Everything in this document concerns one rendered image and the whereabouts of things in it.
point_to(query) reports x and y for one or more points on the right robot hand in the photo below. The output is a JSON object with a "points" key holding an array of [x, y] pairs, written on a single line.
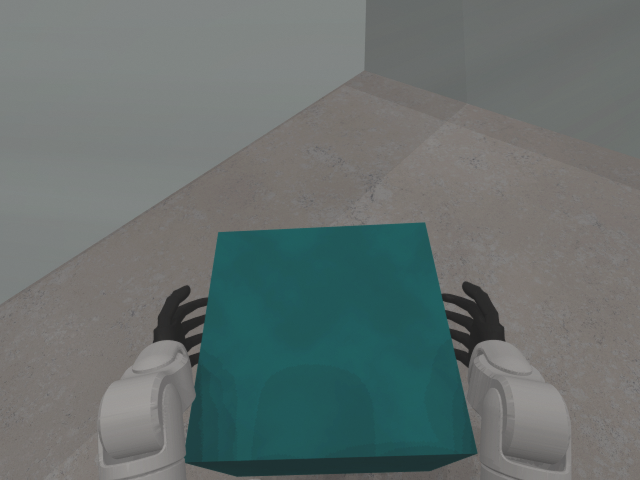
{"points": [[484, 325]]}

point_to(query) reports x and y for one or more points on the left robot hand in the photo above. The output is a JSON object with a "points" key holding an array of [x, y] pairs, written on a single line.
{"points": [[170, 318]]}

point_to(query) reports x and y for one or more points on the left robot forearm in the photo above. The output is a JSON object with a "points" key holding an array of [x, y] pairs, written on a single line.
{"points": [[140, 426]]}

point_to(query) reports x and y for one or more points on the right robot forearm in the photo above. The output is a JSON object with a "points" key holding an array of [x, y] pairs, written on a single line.
{"points": [[525, 423]]}

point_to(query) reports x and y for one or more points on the carton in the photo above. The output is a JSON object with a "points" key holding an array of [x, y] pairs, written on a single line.
{"points": [[327, 351]]}

